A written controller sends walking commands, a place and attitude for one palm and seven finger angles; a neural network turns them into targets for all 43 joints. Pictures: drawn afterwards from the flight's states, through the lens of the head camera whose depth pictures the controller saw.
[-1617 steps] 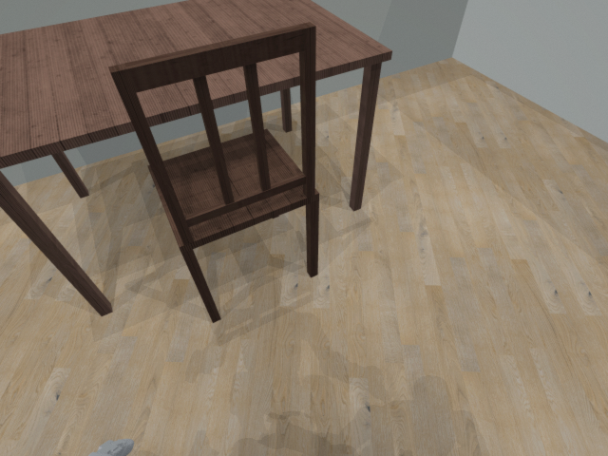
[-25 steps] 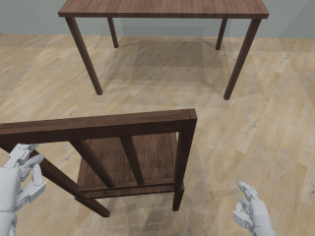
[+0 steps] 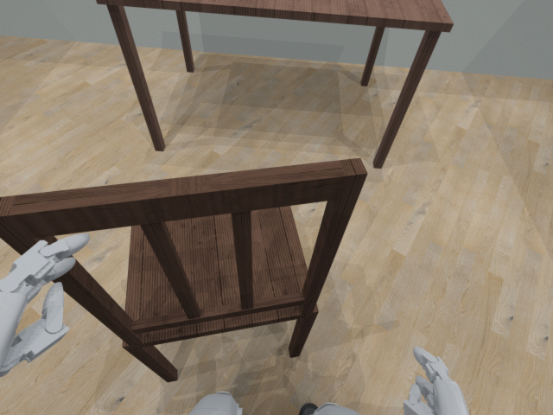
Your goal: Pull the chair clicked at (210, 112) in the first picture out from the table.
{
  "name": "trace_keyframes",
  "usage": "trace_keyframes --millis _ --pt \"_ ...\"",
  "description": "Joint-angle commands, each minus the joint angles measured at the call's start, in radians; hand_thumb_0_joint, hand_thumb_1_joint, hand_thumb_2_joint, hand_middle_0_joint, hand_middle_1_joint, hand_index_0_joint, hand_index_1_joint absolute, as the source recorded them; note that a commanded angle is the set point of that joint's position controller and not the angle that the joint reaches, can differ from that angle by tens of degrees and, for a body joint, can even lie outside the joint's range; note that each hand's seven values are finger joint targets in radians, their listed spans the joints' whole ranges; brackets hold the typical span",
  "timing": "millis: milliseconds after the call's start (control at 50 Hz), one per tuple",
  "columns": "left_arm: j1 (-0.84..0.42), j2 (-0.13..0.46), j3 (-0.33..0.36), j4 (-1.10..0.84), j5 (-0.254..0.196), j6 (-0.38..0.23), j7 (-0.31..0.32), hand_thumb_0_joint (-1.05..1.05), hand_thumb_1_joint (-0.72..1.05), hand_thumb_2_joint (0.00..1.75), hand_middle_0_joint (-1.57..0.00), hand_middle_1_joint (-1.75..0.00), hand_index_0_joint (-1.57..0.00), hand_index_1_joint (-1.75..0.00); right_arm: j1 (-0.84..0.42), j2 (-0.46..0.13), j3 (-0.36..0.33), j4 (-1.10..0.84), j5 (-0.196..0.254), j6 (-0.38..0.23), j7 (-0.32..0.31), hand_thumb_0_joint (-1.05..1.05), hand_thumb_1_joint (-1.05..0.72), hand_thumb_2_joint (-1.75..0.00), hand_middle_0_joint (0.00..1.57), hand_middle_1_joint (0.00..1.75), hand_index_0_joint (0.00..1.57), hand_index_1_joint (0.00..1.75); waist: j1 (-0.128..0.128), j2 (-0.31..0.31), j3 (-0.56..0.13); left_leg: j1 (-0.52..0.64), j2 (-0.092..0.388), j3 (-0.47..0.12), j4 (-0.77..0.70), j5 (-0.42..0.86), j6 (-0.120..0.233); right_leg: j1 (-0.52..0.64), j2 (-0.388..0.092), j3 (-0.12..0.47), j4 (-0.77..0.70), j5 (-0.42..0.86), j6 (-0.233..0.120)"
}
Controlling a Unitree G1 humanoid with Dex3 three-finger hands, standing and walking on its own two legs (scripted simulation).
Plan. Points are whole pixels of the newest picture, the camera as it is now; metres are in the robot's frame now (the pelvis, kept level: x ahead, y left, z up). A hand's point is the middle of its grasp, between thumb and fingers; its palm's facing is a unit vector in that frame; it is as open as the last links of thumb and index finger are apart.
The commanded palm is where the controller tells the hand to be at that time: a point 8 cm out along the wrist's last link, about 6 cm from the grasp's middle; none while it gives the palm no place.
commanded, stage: step back with the hand held close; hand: left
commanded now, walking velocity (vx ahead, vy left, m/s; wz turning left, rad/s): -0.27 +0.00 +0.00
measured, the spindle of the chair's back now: (177, 278) +0.31 +0.19 -0.04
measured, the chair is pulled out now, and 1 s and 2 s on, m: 0.76 0.76 0.76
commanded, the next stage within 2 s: stop stepping back and stand still in 0.58 s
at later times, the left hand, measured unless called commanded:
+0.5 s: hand out of the picture +0.16 +0.29 +0.18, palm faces +0.50 -0.73 -0.46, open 7.4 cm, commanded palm +0.09 +0.32 +0.19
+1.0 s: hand out of the picture +0.10 +0.27 +0.15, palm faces +0.29 -0.81 -0.50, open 7.4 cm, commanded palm +0.04 +0.32 +0.19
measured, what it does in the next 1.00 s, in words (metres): walks backwards: left foot, then right foot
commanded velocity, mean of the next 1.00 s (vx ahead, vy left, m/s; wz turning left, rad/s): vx -0.20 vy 0.00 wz -0.03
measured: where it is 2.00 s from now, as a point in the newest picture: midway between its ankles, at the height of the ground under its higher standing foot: outside the picture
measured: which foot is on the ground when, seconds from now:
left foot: down 0.00-0.32, up 0.34-0.52, down 0.54-1.00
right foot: down 0.00-0.56, up 0.58-0.76, down 0.78-1.00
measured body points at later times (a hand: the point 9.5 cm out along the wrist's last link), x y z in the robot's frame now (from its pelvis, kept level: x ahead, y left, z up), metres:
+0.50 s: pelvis -0.03 +0.01 +0.00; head -0.04 +0.01 +0.45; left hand +0.13 +0.32 +0.20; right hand +0.15 -0.23 -0.07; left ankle -0.05 +0.15 -0.70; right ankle +0.09 -0.11 -0.73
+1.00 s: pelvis -0.11 +0.02 +0.01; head -0.11 +0.02 +0.46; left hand +0.08 +0.31 +0.18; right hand +0.01 -0.23 -0.09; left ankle -0.06 +0.16 -0.73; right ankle -0.13 -0.13 -0.73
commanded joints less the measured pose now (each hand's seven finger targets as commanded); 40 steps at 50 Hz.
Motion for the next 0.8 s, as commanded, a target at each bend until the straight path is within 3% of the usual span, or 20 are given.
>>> trace_keyframes --millis 0,80,120,180,220,260,300,340,360,400,440,460,500,520,540,580,620,660,720,780 --pt "-0.210 0.204 0.357 -0.437 -0.015 -0.231 0.139 0.00 0.90 0.90 -0.20 -0.30 -0.20 -0.30 -0.061 -0.143 -0.057 -0.122 -0.019 -0.081 -0.019 0.00 -0.90 -0.90 0.20 0.30 0.20 0.30 -0.001 0.172 -0.276 0.003 0.063 -0.141 -0.183 -0.149 0.038 0.132 -0.129 0.208 -0.126 -0.238 -0.010" --pt "-0.225 0.198 0.378 -0.450 0.006 -0.246 0.135 0.00 0.90 0.90 -0.20 -0.30 -0.20 -0.30 -0.058 -0.167 -0.073 -0.133 -0.009 -0.114 -0.021 0.00 -0.90 -0.90 0.20 0.30 0.20 0.30 0.001 0.309 -0.254 -0.293 0.172 -0.218 -0.353 -0.352 0.088 0.372 -0.035 0.127 0.090 -0.190 0.034" --pt "-0.232 0.183 0.384 -0.443 0.012 -0.252 0.130 0.00 0.90 0.90 -0.20 -0.30 -0.20 -0.30 -0.052 -0.164 -0.078 -0.131 -0.007 -0.128 -0.018 0.00 -0.90 -0.90 0.20 0.30 0.20 0.30 0.005 0.295 -0.236 -0.366 0.192 -0.216 -0.356 -0.350 0.094 0.421 -0.021 0.106 0.150 -0.102 0.039" --pt "-0.188 0.162 0.399 -0.357 0.003 -0.266 0.124 0.00 0.90 0.90 -0.20 -0.30 -0.20 -0.30 -0.054 -0.153 -0.087 -0.107 -0.008 -0.131 -0.014 0.00 -0.90 -0.90 0.20 0.30 0.20 0.30 -0.001 0.226 -0.271 -0.219 0.145 -0.166 -0.239 -0.072 0.065 0.323 -0.046 0.142 0.123 0.110 0.013" --pt "-0.186 0.132 0.396 -0.277 0.008 -0.273 0.109 0.00 0.90 0.90 -0.20 -0.30 -0.20 -0.30 -0.067 -0.151 -0.091 -0.107 -0.010 -0.131 -0.008 0.00 -0.90 -0.90 0.20 0.30 0.20 0.30 -0.004 0.211 -0.248 -0.323 0.143 -0.144 -0.232 -0.254 0.074 0.351 -0.058 0.178 0.138 0.018 0.007" --pt "-0.190 0.069 0.348 -0.142 0.009 -0.266 0.104 0.00 0.90 0.90 -0.20 -0.30 -0.20 -0.30 -0.039 -0.136 -0.103 -0.086 -0.004 -0.114 0.006 0.00 -0.90 -0.90 0.20 0.30 0.20 0.30 -0.012 0.065 -0.187 -0.270 0.047 -0.071 -0.077 -0.322 0.038 0.184 -0.136 0.319 -0.034 -0.127 -0.033" --pt "-0.225 0.037 0.274 -0.045 0.002 -0.240 0.105 0.00 0.90 0.90 -0.20 -0.30 -0.20 -0.30 -0.042 -0.132 -0.118 -0.054 -0.012 -0.081 0.037 0.00 -0.90 -0.90 0.20 0.30 0.20 0.30 -0.017 -0.171 -0.175 -0.008 -0.037 -0.008 0.288 -0.200 -0.014 -0.112 -0.331 0.508 -0.354 -0.400 -0.119" --pt "-0.225 0.005 0.241 0.045 0.010 -0.202 0.109 0.00 0.90 0.90 -0.20 -0.30 -0.20 -0.30 -0.084 -0.119 -0.115 -0.043 -0.015 -0.046 0.052 0.00 -0.90 -0.90 0.20 0.30 0.20 0.30 -0.023 -0.222 -0.175 -0.010 -0.031 -0.023 0.457 -0.155 -0.010 -0.100 -0.375 0.486 -0.385 -0.295 -0.163" --pt "-0.231 -0.020 0.218 0.059 0.006 -0.194 0.101 0.00 0.90 0.90 -0.20 -0.30 -0.20 -0.30 -0.087 -0.105 -0.102 -0.050 -0.007 -0.030 0.055 0.00 -0.90 -0.90 0.20 0.30 0.20 0.30 -0.033 -0.237 -0.179 -0.015 -0.017 -0.028 0.443 -0.158 -0.006 -0.083 -0.345 0.389 -0.346 -0.239 -0.135" --pt "-0.236 -0.004 0.235 0.051 0.014 -0.192 0.093 0.00 0.90 0.90 -0.20 -0.30 -0.20 -0.30 -0.132 -0.091 -0.083 -0.075 0.001 -0.006 0.045 0.00 -0.90 -0.90 0.20 0.30 0.20 0.30 -0.021 -0.242 -0.127 0.005 -0.013 0.006 0.275 -0.171 -0.004 -0.096 -0.254 0.255 -0.307 -0.183 -0.081" --pt "-0.241 0.046 0.259 -0.021 0.022 -0.209 0.094 0.00 0.90 0.90 -0.20 -0.30 -0.20 -0.30 -0.157 -0.115 -0.073 -0.096 0.006 0.009 0.042 0.00 -0.90 -0.90 0.20 0.30 0.20 0.30 -0.015 -0.174 -0.107 0.007 -0.024 0.041 0.025 -0.162 0.007 -0.046 -0.221 0.242 -0.269 -0.163 -0.060" --pt "-0.203 0.011 0.241 -0.059 0.020 -0.220 0.089 0.00 0.90 0.90 -0.20 -0.30 -0.20 -0.30 -0.125 -0.099 -0.062 -0.100 -0.003 0.014 0.042 0.00 -0.90 -0.90 0.20 0.30 0.20 0.30 -0.016 -0.161 -0.136 0.040 -0.037 0.059 -0.122 -0.124 0.012 -0.003 -0.196 0.223 -0.253 -0.188 -0.036" --pt "-0.226 0.033 0.247 -0.221 0.032 -0.252 0.096 0.00 0.90 0.90 -0.20 -0.30 -0.20 -0.30 -0.104 -0.124 -0.074 -0.119 -0.013 0.010 0.044 0.00 -0.90 -0.90 0.20 0.30 0.20 0.30 -0.017 0.006 -0.167 0.049 0.032 0.030 -0.334 -0.048 0.041 0.088 -0.141 0.211 -0.130 -0.161 0.009" --pt "-0.245 0.038 0.260 -0.301 0.037 -0.270 0.102 0.00 0.90 0.90 -0.20 -0.30 -0.20 -0.30 -0.104 -0.152 -0.089 -0.128 -0.021 -0.001 0.048 0.00 -0.90 -0.90 0.20 0.30 0.20 0.30 -0.011 0.173 -0.193 -0.009 0.168 -0.123 -0.385 -0.034 0.099 0.108 -0.078 0.171 0.018 -0.146 0.036" --pt "-0.236 0.068 0.299 -0.329 0.047 -0.276 0.109 0.00 0.90 0.90 -0.20 -0.30 -0.20 -0.30 -0.122 -0.156 -0.105 -0.124 -0.020 -0.014 0.049 0.00 -0.90 -0.90 0.20 0.30 0.20 0.30 -0.015 0.316 -0.230 -0.044 0.286 -0.190 -0.361 0.050 0.145 0.112 -0.026 0.094 0.211 -0.125 0.056" --pt "-0.240 0.073 0.324 -0.408 0.040 -0.285 0.108 0.00 0.90 0.90 -0.20 -0.30 -0.20 -0.30 -0.107 -0.133 -0.118 -0.131 -0.024 -0.058 0.055 0.00 -0.90 -0.90 0.20 0.30 0.20 0.30 -0.040 0.426 -0.267 -0.197 0.360 -0.187 -0.392 0.061 0.184 0.120 0.003 0.099 0.577 -0.281 0.059" --pt "-0.230 0.055 0.314 -0.444 0.010 -0.304 0.108 0.00 0.90 0.90 -0.20 -0.30 -0.20 -0.30 -0.092 -0.134 -0.130 -0.097 -0.025 -0.082 0.056 0.00 -0.90 -0.90 0.20 0.30 0.20 0.30 -0.023 0.347 -0.229 -0.005 0.313 -0.121 -0.244 0.527 0.154 -0.023 -0.015 0.111 0.482 -0.301 0.034" --pt "-0.208 0.033 0.310 -0.397 0.000 -0.315 0.097 0.00 0.90 0.90 -0.20 -0.30 -0.20 -0.30 -0.060 -0.130 -0.138 -0.062 -0.014 -0.089 0.062 0.00 -0.90 -0.90 0.20 0.30 0.20 0.30 -0.009 0.309 -0.279 0.268 0.275 -0.074 -0.136 0.809 0.103 -0.098 -0.031 0.073 0.275 -0.288 0.020" --pt "-0.112 -0.009 0.301 -0.206 -0.015 -0.262 0.080 0.00 0.90 0.90 -0.20 -0.30 -0.20 -0.30 -0.041 -0.125 -0.125 -0.065 -0.001 -0.066 0.078 0.00 -0.90 -0.90 0.20 0.30 0.20 0.30 -0.022 0.303 -0.315 0.365 0.250 -0.091 -0.078 0.655 0.062 -0.021 -0.035 0.063 -0.056 -0.155 0.027" --pt "-0.177 -0.006 0.272 -0.056 -0.007 -0.227 0.059 0.00 0.90 0.90 -0.20 -0.30 -0.20 -0.30 -0.051 -0.126 -0.106 -0.057 0.012 -0.037 0.072 0.00 -0.90 -0.90 0.20 0.30 0.20 0.30 -0.042 0.083 -0.272 0.223 0.166 -0.042 -0.008 0.299 0.022 0.176 -0.062 0.049 -0.274 0.150 0.030"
